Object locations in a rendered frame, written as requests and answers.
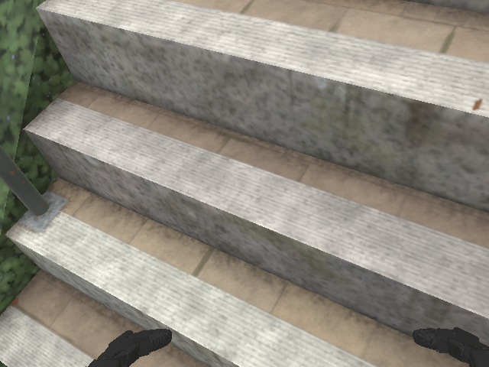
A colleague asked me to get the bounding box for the right robot hand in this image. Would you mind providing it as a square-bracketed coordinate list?
[413, 327, 489, 367]

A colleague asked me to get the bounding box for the left robot hand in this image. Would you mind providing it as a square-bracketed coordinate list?
[88, 329, 172, 367]

